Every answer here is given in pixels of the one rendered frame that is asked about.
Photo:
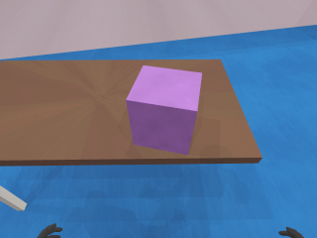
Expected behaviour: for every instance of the table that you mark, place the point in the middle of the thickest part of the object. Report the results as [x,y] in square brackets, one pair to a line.
[73,112]

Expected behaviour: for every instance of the right robot hand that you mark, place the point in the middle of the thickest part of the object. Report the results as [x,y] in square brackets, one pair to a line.
[292,233]

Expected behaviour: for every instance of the left robot hand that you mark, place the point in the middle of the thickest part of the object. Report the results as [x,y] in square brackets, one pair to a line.
[49,230]

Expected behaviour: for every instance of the carton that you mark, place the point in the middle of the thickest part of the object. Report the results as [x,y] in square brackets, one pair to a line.
[162,107]

